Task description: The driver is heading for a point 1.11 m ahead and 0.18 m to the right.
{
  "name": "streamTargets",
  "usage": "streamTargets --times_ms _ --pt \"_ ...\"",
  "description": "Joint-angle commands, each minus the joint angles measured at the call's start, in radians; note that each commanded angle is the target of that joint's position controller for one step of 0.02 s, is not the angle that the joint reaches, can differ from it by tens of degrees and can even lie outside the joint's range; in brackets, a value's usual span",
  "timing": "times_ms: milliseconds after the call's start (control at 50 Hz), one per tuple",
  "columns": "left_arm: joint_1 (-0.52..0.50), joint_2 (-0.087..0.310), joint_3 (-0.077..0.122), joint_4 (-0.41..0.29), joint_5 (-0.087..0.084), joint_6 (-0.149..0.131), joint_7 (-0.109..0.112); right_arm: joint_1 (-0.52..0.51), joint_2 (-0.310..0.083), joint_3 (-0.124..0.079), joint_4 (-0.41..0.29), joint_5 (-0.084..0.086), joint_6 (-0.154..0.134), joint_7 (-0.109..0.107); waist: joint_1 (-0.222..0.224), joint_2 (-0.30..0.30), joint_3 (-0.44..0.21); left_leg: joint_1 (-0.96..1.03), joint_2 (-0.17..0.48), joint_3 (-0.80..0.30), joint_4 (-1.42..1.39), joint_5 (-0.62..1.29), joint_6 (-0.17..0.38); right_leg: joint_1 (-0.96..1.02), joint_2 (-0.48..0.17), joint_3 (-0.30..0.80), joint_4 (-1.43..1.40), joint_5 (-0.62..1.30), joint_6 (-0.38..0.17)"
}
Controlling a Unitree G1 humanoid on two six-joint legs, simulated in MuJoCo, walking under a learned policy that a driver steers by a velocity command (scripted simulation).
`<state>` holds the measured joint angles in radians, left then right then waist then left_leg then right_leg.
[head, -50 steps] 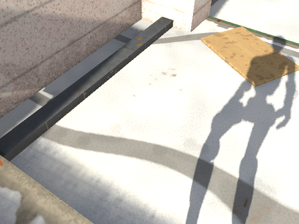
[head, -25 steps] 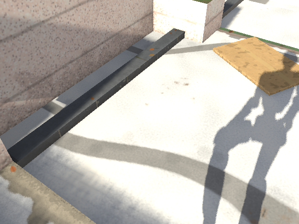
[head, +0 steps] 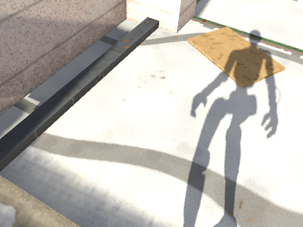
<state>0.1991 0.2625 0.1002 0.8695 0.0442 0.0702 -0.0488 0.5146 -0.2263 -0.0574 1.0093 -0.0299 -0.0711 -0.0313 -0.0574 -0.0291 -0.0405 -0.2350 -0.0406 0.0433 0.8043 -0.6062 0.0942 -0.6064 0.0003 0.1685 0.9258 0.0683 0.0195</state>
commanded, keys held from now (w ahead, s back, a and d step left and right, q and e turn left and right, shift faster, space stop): w+shift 0.84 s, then w+e+shift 0.16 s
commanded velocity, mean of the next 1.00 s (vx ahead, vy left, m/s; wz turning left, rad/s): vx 0.92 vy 0.00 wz -0.05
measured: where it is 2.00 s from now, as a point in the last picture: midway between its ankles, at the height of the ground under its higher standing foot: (159, 117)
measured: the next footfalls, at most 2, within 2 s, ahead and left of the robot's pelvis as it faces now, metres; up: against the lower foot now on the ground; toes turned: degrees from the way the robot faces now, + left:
right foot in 0.26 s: +0.20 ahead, -0.13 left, -0.14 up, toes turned -3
left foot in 0.72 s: +0.71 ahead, +0.01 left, -0.29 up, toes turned +2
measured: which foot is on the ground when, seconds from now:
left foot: down 0.00-0.24, up 0.26-0.70, down 0.72-1.00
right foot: up 0.00-0.24, down 0.26-0.70, up 0.72-1.00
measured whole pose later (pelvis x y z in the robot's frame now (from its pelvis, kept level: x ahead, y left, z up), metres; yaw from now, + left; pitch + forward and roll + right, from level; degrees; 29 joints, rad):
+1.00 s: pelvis +0.85 -0.05 -0.27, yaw -4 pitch +0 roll +2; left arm -0.02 0.23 0.02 0.83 0.03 -0.07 -0.05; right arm 0.53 -0.22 -0.04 1.11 0.01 -0.14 0.00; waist -0.04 0.00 0.09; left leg 0.15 -0.12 0.13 0.28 -0.35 0.09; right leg -0.74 -0.06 -0.04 0.80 0.00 -0.10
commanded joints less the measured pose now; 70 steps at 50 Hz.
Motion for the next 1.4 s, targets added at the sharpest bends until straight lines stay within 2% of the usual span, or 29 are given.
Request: streamTargets --times_ms 20,180,240,260,280,300,320,360,400,480,520,620,660,700,720,740,760,800,900,980,1040,1080,1100,1120,1140,1180,1200,1260,1400 --pt "-0.198 0.045 -0.001 -0.102 0.008 -0.023 -0.028 0.032 -0.106 -0.024 -0.045 -0.006 -0.018 -0.003 -0.037 0.109 0.148 0.047 0.19 -0.371 -0.32 0.035 0.164 -0.19 -0.014 -0.026 -0.102 0.088 -0.011" --pt "-0.199 0.048 -0.022 -0.093 -0.032 -0.053 -0.019 0.011 -0.15 -0.038 -0.061 -0.022 -0.007 -0.006 -0.043 0.103 0.167 -0.045 0.184 -0.219 -0.146 0.397 0.13 0.258 -0.028 -0.223 -0.34 -0.038 -0.065" --pt "0.312 0.092 0.014 0.065 -0.013 -0.07 0.035 -0.04 -0.182 -0.045 -0.025 -0.013 0.009 -0.007 0.234 0.002 -0.029 -0.033 0.118 -0.091 0.64 0.891 0.11 0.714 -0.024 -0.257 -0.574 0.029 -0.116" --pt "0.36 0.108 0.016 0.098 -0.015 -0.077 0.032 -0.068 -0.096 -0.049 -0.022 -0.008 0.009 0.001 0.246 -0.182 -0.017 -0.338 -0.051 -0.077 1.1 0.04 0.075 0.891 -0.128 -0.08 -0.659 0.02 -0.156" --pt "0.333 0.109 -0.021 0.067 0.008 -0.093 0.01 -0.125 0.031 -0.003 -0.108 0.02 -0.007 -0.008 0.169 -0.201 0.01 -0.66 -0.037 -0.197 1.311 -0.148 0.098 0.952 -0.196 -0.052 -0.156 0.504 -0.084" --pt "0.347 0.098 -0.029 0.067 0.001 -0.095 0.009 -0.04 -0.024 -0.005 -0.125 0.061 -0.029 -0.012 0.12 -0.132 -0.136 -0.788 -0.026 -0.191 1.255 -0.015 0.091 1.104 -0.3 0.049 -0.165 0.67 -0.124" --pt "0.358 0.194 0.011 0.08 0.0 -0.097 0.025 -0.076 -0.1 -0.016 -0.135 0.052 -0.036 -0.017 0.16 -0.226 -0.157 -0.927 -0.007 -0.118 1.171 0.085 0.065 1.082 -0.405 0.284 -0.422 0.017 -0.284" --pt "0.258 0.046 -0.032 0.066 -0.002 -0.141 0.044 -0.27 -0.127 -0.027 -0.12 -0.029 -0.025 0.011 0.133 -0.032 0.133 -0.953 0.088 -0.186 0.925 0.27 0.037 0.769 -0.301 0.294 -0.532 -0.32 -0.27" --pt "0.258 0.016 -0.056 0.098 -0.01 -0.189 0.05 -0.315 -0.09 -0.022 -0.13 -0.033 -0.004 0.046 0.033 0.02 0.239 -0.796 0.153 -0.201 0.548 0.417 -0.023 0.466 -0.251 0.189 -0.547 -0.083 -0.219" --pt "0.265 0.12 -0.032 0.097 -0.02 -0.185 0.049 -0.442 -0.07 -0.002 -0.148 -0.022 0.026 0.088 0.039 -0.089 0.234 -0.436 0.133 0.004 0.287 0.619 -0.032 0.292 -0.207 0.065 -0.695 0.162 -0.234" --pt "0.31 -0.02 -0.068 0.135 -0.048 -0.207 0.06 -0.583 -0.058 0.004 -0.188 -0.007 -0.018 0.093 0.064 0.017 0.261 -0.474 0.161 -0.038 -0.153 1.037 0.021 0.423 -0.086 -0.04 -0.621 -0.065 -0.188" --pt "0.407 0.052 -0.067 0.195 -0.016 -0.18 0.054 -0.636 -0.063 0.004 -0.2 0.006 0.014 0.083 0.111 0.044 0.248 -0.178 0.065 0.082 -0.339 0.974 0.053 0.577 -0.094 -0.102 -0.563 0.163 -0.167" --pt "0.432 0.125 -0.054 0.226 0.013 -0.159 0.072 -0.426 -0.106 -0.015 -0.139 -0.011 0.011 0.055 0.017 0.005 0.139 -0.057 0.046 0.058 -0.399 0.852 0.06 0.747 -0.107 -0.1 -0.211 0.483 -0.165" --pt "0.308 0.127 -0.036 0.228 0.013 -0.137 0.089 -0.013 -0.188 -0.06 -0.033 -0.023 -0.003 0.037 -0.211 0.013 0.009 0.346 0.112 -0.017 -0.497 0.825 0.12 0.551 -0.039 -0.145 0.472 0.444 -0.165" --pt "0.189 0.039 -0.047 0.166 0.009 -0.157 0.08 0.055 -0.233 -0.073 0.018 -0.028 -0.006 0.041 -0.186 0.214 0.012 0.593 0.206 -0.082 -0.35 0.975 0.111 0.15 0.108 -0.146 0.812 -0.588 -0.167" --pt "0.297 0.016 -0.058 0.092 -0.038 -0.184 0.091 0.079 -0.236 -0.049 0.006 -0.03 -0.026 0.043 -0.054 0.279 -0.121 0.85 0.354 -0.227 -0.049 1.532 0.074 -0.097 0.061 0.015 0.782 -0.697 -0.187" --pt "0.322 0.044 -0.06 0.104 -0.078 -0.187 0.096 0.065 -0.22 -0.052 0.007 -0.015 -0.029 0.04 -0.07 0.238 -0.239 0.976 0.405 -0.383 -0.108 1.375 0.191 -0.232 0.038 0.002 0.737 -0.601 -0.162" --pt "0.122 0.082 -0.053 0.077 -0.02 -0.168 0.077 -0.085 -0.11 -0.032 -0.01 -0.019 -0.049 0.023 -0.037 0.074 -0.03 0.606 0.368 -0.515 -0.449 0.544 0.244 -0.309 -0.042 -0.06 0.551 -0.434 -0.144" --pt "-0.048 -0.052 -0.085 -0.018 0.004 -0.116 0.009 -0.142 -0.099 -0.006 0.005 0.019 -0.089 0.02 0.14 0.037 0.184 -0.042 0.276 -0.236 -0.631 0.74 0.145 -0.047 -0.111 -0.107 0.199 -0.321 -0.072" --pt "-0.16 -0.026 -0.093 -0.052 -0.026 -0.142 -0.008 -0.125 -0.085 0.006 -0.001 0.051 -0.105 0.031 0.11 0.008 0.212 -0.137 0.159 0.046 -0.712 1.145 0.029 0.296 -0.003 -0.315 -0.159 0.095 -0.134" --pt "-0.027 0.047 -0.076 -0.016 -0.007 -0.14 -0.005 -0.078 -0.175 -0.007 -0.016 0.038 -0.086 0.009 0.165 0.13 0.08 0.138 0.202 0.106 -0.403 1.78 -0.051 0.37 0.108 -0.369 -0.201 -0.03 -0.198" --pt "0.334 0.135 -0.033 0.095 -0.005 -0.134 0.008 -0.168 -0.199 -0.015 -0.036 0.015 -0.053 -0.011 0.357 0.14 -0.04 0.094 0.201 0.105 0.104 1.631 -0.067 0.688 0.087 -0.275 -0.322 0.026 -0.26" --pt "0.415 0.162 -0.013 0.13 -0.013 -0.126 0.018 -0.217 -0.165 -0.017 -0.047 0.007 -0.047 -0.005 0.366 -0.014 -0.046 -0.052 0.025 0.126 0.594 0.705 -0.071 0.789 -0.002 -0.132 -0.406 0.063 -0.305" --pt "0.31 0.224 -0.008 0.101 0.007 -0.124 0.018 -0.028 -0.068 0.01 -0.11 0.041 -0.059 0.0 0.147 -0.26 -0.161 -0.377 -0.038 -0.004 0.922 0.073 -0.089 1.039 -0.284 0.291 -0.309 0.621 -0.421" --pt "0.268 0.22 0.002 0.084 -0.014 -0.12 0.022 -0.034 -0.112 0.013 -0.138 0.048 -0.06 0.0 0.16 -0.102 -0.276 -0.448 -0.018 -0.104 0.925 0.128 -0.062 1.055 -0.331 0.448 -0.448 0.475 -0.489" --pt "0.122 0.1 -0.026 0.068 -0.009 -0.124 0.041 -0.142 -0.104 0.017 -0.148 0.023 -0.055 0.009 0.075 0.103 0.028 -0.471 0.056 -0.088 0.732 0.225 -0.042 0.701 -0.269 0.291 -0.568 0.341 -0.398" --pt "-0.001 0.002 -0.058 -0.007 -0.054 -0.17 0.011 -0.231 -0.134 -0.003 -0.168 0.076 -0.071 0.017 0.075 0.135 0.031 -0.418 0.076 -0.147 0.694 0.208 -0.055 0.582 -0.243 0.265 -0.62 0.357 -0.37" --pt "-0.01 0.034 -0.062 0.017 -0.067 -0.194 0.019 -0.268 -0.108 -0.007 -0.203 0.054 -0.054 0.016 0.012 0.077 0.075 -0.313 0.128 -0.098 0.381 0.281 -0.089 0.394 -0.141 0.053 -0.661 0.492 -0.273" --pt "0.194 0.097 -0.044 0.079 -0.064 -0.144 0.098 -0.547 -0.049 0.018 -0.278 0.039 -0.067 0.049 0.137 -0.044 -0.005 -0.143 -0.04 0.033 -0.314 0.847 -0.118 0.466 -0.018 -0.08 -0.561 0.451 -0.1"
